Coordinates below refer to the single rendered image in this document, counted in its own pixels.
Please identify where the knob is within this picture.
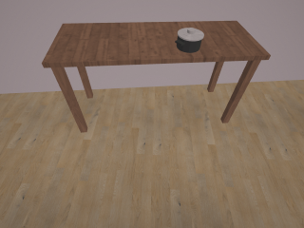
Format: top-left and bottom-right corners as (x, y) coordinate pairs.
(187, 28), (196, 34)

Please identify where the lid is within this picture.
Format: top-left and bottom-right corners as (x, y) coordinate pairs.
(177, 28), (204, 42)

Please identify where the table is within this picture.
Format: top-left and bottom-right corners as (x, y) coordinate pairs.
(42, 20), (271, 133)

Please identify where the pot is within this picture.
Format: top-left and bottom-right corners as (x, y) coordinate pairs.
(175, 36), (202, 53)

